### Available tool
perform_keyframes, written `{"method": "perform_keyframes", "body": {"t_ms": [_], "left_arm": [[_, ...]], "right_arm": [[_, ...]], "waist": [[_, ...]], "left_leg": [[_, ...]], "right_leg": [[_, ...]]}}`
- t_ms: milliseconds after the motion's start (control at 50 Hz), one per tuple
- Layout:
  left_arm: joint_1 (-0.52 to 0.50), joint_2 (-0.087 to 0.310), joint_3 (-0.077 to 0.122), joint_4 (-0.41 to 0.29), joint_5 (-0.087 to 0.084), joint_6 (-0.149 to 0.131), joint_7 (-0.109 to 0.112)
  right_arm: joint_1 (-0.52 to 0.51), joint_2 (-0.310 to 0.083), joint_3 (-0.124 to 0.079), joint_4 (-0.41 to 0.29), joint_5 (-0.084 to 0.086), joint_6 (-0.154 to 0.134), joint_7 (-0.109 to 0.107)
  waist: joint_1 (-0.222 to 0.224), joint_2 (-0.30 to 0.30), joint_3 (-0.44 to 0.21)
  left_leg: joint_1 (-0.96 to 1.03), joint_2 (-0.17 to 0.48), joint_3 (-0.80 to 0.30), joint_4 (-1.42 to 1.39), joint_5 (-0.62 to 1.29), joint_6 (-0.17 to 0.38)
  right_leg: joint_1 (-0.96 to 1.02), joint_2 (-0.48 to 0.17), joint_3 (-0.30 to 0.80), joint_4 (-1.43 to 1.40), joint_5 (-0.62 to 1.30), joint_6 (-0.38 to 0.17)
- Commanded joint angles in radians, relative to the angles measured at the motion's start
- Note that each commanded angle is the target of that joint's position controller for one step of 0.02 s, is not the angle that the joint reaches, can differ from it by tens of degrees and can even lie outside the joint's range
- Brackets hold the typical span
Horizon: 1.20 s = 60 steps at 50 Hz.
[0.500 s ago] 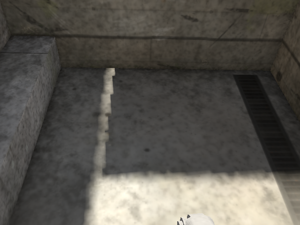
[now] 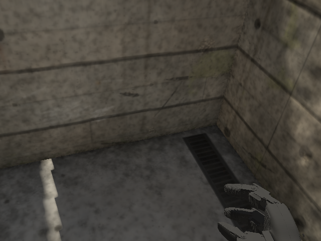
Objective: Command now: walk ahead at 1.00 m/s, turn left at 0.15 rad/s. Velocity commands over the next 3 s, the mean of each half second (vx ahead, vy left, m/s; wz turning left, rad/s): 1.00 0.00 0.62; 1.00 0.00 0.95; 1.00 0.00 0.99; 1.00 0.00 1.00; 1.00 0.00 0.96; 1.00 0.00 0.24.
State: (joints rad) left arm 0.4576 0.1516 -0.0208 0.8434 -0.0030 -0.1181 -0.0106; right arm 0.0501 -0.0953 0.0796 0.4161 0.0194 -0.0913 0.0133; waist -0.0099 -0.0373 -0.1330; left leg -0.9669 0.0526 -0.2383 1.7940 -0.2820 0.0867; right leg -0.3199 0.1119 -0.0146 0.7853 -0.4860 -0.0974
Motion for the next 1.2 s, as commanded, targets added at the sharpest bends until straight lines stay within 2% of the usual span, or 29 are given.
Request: {"method": "perform_keyframes", "body": {"t_ms": [20, 80, 180, 220, 240, 260, 280, 320, 360, 440, 520, 600, 640, 680, 700, 720, 740, 760, 780, 800, 880, 940, 1000, 1060, 1080, 1100, 1120, 1160, 1200], "left_arm": [[-0.155, 0.153, 0.029, -0.115, 0.009, -0.034, 0.026], [-0.116, 0.196, 0.06, -0.077, 0.01, -0.022, 0.03], [-0.312, 0.282, 0.093, -0.105, 0.007, 0.008, -0.022], [-0.37, 0.246, 0.091, -0.131, 0.021, 0.04, -0.031], [-0.407, 0.231, 0.087, -0.161, 0.05, 0.039, -0.015], [-0.497, 0.08, 0.052, -0.199, 0.056, 0.027, -0.013], [-0.249, -0.122, -0.001, -0.282, 0.012, 0.008, -0.017], [-0.393, 0.155, 0.039, -0.339, -0.051, -0.056, -0.02], [-0.521, 0.123, 0.035, -0.402, -0.019, -0.051, -0.002], [-0.413, 0.125, 0.037, -0.406, -0.004, -0.017, 0.009], [-0.648, 0.093, 0.031, -0.483, 0.022, -0.035, 0.017], [-0.681, 0.144, 0.075, -0.464, -0.038, -0.031, 0.035], [-0.59, 0.188, 0.113, -0.436, -0.036, -0.034, 0.05], [-0.273, 0.226, 0.146, -0.326, -0.024, -0.043, 0.048], [-0.004, 0.245, 0.145, -0.255, -0.016, -0.04, 0.052], [0.087, 0.237, 0.117, -0.209, 0.035, -0.039, 0.036], [0.016, 0.265, 0.133, -0.234, 0.085, -0.068, 0.023], [-0.066, 0.151, 0.124, -0.255, 0.063, -0.061, 0.032], [-0.2, 0.114, 0.108, -0.273, 0.032, -0.064, 0.038], [-0.282, 0.132, 0.105, -0.269, 0.044, -0.063, 0.042], [-0.425, 0.186, 0.096, -0.239, 0.028, -0.057, 0.066], [-0.43, 0.299, 0.124, -0.217, 0.02, -0.06, 0.078], [-0.515, 0.345, 0.133, -0.251, 0.016, -0.037, 0.067], [-0.655, 0.319, 0.133, -0.302, -0.003, -0.019, 0.078], [-0.672, 0.252, 0.111, -0.322, -0.032, -0.016, 0.079], [-0.591, 0.128, 0.092, -0.359, 0.008, 0.002, 0.079], [-0.46, 0.078, 0.075, -0.404, 0.036, 0.011, 0.061], [-0.484, 0.148, 0.061, -0.422, 0.033, -0.015, 0.039], [-0.576, 0.115, 0.043, -0.433, 0.019, -0.004, 0.049]], "right_arm": [[-0.034, -0.132, -0.043, 0.008, 0.015, 0.007, -0.008], [-0.099, -0.146, -0.065, 0.015, 0.037, 0.002, 0.019], [0.092, -0.25, -0.144, 0.131, 0.04, 0.027, 0.048], [0.401, -0.31, -0.192, 0.249, 0.028, 0.041, 0.029], [0.621, -0.353, -0.219, 0.336, 0.005, 0.055, 0.026], [0.717, -0.291, -0.187, 0.423, -0.01, 0.05, 0.03], [0.547, -0.305, -0.156, 0.334, -0.02, 0.013, 0.039], [0.516, -0.281, -0.186, 0.295, -0.016, 0.004, 0.035], [0.456, -0.261, -0.166, 0.307, -0.04, -0.028, 0.037], [0.377, -0.215, -0.138, 0.305, -0.014, -0.037, 0.012], [0.351, -0.22, -0.141, 0.325, -0.001, -0.001, -0.054], [0.369, -0.297, -0.19, 0.348, 0.007, -0.011, -0.069], [0.346, -0.299, -0.214, 0.362, 0.031, -0.02, -0.064], [0.22, -0.28, -0.212, 0.317, -0.002, -0.007, -0.054], [0.135, -0.197, -0.18, 0.249, -0.043, -0.006, -0.033], [0.232, -0.022, -0.125, 0.231, -0.07, -0.016, -0.019], [0.406, -0.088, -0.113, 0.194, 0.066, -0.027, -0.03], [0.282, -0.203, -0.13, 0.228, 0.059, -0.007, -0.04], [0.112, -0.246, -0.14, 0.178, 0.027, 0.013, -0.041], [0.043, -0.23, -0.138, 0.138, -0.015, 0.028, -0.049], [0.033, -0.183, -0.121, 0.037, -0.008, 0.068, -0.051], [0.027, -0.185, -0.108, 0.021, -0.022, 0.064, -0.038], [0.032, -0.303, -0.165, 0.042, 0.013, 0.058, -0.044], [0.313, -0.354, -0.21, 0.077, 0.024, 0.077, -0.047], [0.407, -0.357, -0.212, 0.108, 0.001, 0.082, -0.031], [0.354, -0.384, -0.209, 0.135, 0.0, 0.056, -0.001], [0.239, -0.317, -0.151, 0.1, 0.003, 0.039, 0.005], [0.079, -0.332, -0.162, 0.024, -0.03, 0.017, -0.017], [-0.017, -0.327, -0.165, 0.026, -0.01, 0.01, -0.037]], "waist": [[0.019, 0.034, 0.192], [0.086, -0.09, 0.139], [-0.034, -0.235, 0.097], [-0.176, -0.251, 0.006], [-0.284, -0.124, -0.037], [-0.263, 0.175, 0.082], [0.021, 0.518, -0.038], [-0.08, 0.28, -0.023], [-0.045, 0.042, 0.032], [0.037, 0.051, 0.145], [-0.018, 0.074, 0.234], [-0.045, 0.13, 0.246], [-0.009, 0.161, 0.169], [0.172, 0.155, -0.004], [0.265, 0.126, -0.187], [0.171, -0.271, -0.24], [0.068, -0.6, -0.356], [0.13, -0.328, -0.214], [0.12, -0.131, -0.052], [0.084, 0.011, -0.01], [-0.031, -0.021, 0.12], [-0.062, 0.0, 0.049], [-0.107, -0.038, -0.08], [-0.247, -0.063, -0.116], [-0.286, 0.053, -0.009], [-0.143, 0.459, 0.192], [0.03, 0.613, 0.189], [0.068, 0.298, 0.079], [0.091, 0.122, 0.051]], "left_leg": [[-0.053, 0.089, 0.138, -0.375, 0.15, -0.04], [0.007, 0.139, 0.234, -0.681, 0.274, -0.033], [0.457, 0.033, 0.43, -0.987, 0.261, 0.003], [0.758, -0.057, 0.488, -1.073, 0.273, 0.039], [1.015, -0.119, 0.473, -1.118, 0.237, 0.044], [1.111, -0.038, 0.244, -1.056, 0.2, 0.091], [1.235, 0.065, -0.287, -1.243, -0.108, 0.249], [1.088, 0.199, -0.529, -1.601, -0.5, 0.263], [0.816, 0.185, -0.487, -1.546, -0.455, 0.249], [0.639, 0.103, -0.346, -1.555, -0.384, 0.242], [0.496, -0.018, -0.096, -1.648, -0.019, 0.173], [0.647, -0.017, -0.106, -1.618, 0.096, 0.117], [0.771, -0.045, -0.112, -1.423, 0.512, 0.074], [0.733, -0.065, -0.105, -1.015, 0.734, 0.024], [0.534, -0.099, -0.073, -0.687, 0.43, -0.003], [0.216, -0.186, -0.021, -0.359, -0.418, -0.008], [0.034, -0.124, -0.02, -0.158, -0.361, 0.002], [0.013, -0.029, 0.045, -0.139, -0.184, -0.002], [0.073, 0.013, 0.083, -0.206, -0.048, -0.012], [0.19, 0.057, 0.089, -0.208, -0.057, -0.037], [0.35, 0.101, 0.107, -0.479, -0.044, -0.087], [0.434, 0.107, 0.158, -0.719, 0.071, -0.089], [0.585, 0.034, 0.276, -0.819, 0.119, -0.038], [0.754, 0.026, 0.306, -1.075, 0.205, 0.057], [0.826, 0.033, 0.25, -1.276, 0.281, 0.126], [0.825, -0.01, 0.173, -1.232, 0.883, 0.137], [0.799, -0.007, -0.057, -1.261, 1.027, 0.217], [0.716, 0.152, -0.251, -1.483, 0.743, 0.253], [0.618, 0.076, -0.134, -1.457, 0.782, 0.138]], "right_leg": [[-0.123, -0.267, 0.23, -0.462, 0.007, -0.133], [0.112, -0.301, 0.144, -0.569, 0.065, -0.089], [0.276, -0.295, -0.063, -0.567, 0.649, -0.031], [0.305, -0.287, -0.125, -0.245, 1.05, 0.007], [0.158, -0.233, -0.124, 0.104, 1.073, 0.042], [-0.219, -0.11, -0.066, 0.659, 0.207, 0.102], [-0.521, -0.007, 0.105, 0.99, -0.105, 0.105], [-0.579, -0.103, 0.12, 0.961, 0.15, 0.038], [-0.507, -0.163, 0.135, 0.859, 0.246, 0.036], [-0.528, -0.197, 0.16, 0.682, 0.279, 0.048], [-0.254, -0.133, 0.06, 0.079, 0.523, 0.171], [-0.075, -0.072, 0.069, -0.311, 0.614, 0.197], [0.034, -0.046, 0.071, -0.347, 0.539, 0.184], [0.319, -0.092, 0.078, -0.375, 0.562, 0.107], [0.663, -0.216, 0.134, -0.207, 0.521, 0.075], [0.897, -0.347, 0.283, -0.027, 0.877, 0.017], [0.911, -0.573, 0.837, -0.344, 0.429, -0.161], [0.744, -0.51, 0.74, -0.443, 0.169, -0.155], [0.485, -0.482, 0.54, -0.464, 0.323, -0.123], [0.295, -0.465, 0.44, -0.481, 0.556, -0.119], [0.008, -0.369, 0.112, -0.541, 0.955, -0.054], [0.07, -0.352, -0.016, -0.508, 1.051, -0.051], [0.232, -0.358, -0.082, -0.301, 1.476, 0.004], [0.266, -0.345, -0.123, -0.029, 1.404, 0.041], [0.104, -0.263, -0.127, 0.265, 0.864, 0.076], [-0.211, -0.076, -0.137, 0.628, -0.041, 0.089], [-0.391, -0.01, 0.015, 0.806, -0.144, 0.107], [-0.335, -0.053, 0.094, 0.692, -0.014, 0.13], [-0.153, -0.081, 0.057, 0.301, 0.092, 0.14]]}}
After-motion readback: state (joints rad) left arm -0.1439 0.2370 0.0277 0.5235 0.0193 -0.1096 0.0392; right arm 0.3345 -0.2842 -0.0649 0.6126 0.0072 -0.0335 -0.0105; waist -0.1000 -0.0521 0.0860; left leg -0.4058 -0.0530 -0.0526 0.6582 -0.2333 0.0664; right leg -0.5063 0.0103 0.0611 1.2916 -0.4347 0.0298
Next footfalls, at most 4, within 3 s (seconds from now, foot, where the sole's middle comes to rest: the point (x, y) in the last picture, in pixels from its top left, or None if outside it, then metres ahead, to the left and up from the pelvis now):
0.26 left None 0.35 0.29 -0.74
0.70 right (98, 210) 0.77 0.25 -0.74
1.08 left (23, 226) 0.68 0.55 -0.74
1.42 right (37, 198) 0.82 0.53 -0.74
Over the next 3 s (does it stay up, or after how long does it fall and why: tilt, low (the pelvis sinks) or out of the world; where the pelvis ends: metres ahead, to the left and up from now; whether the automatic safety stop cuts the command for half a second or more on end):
stays up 0.15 0.72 0.31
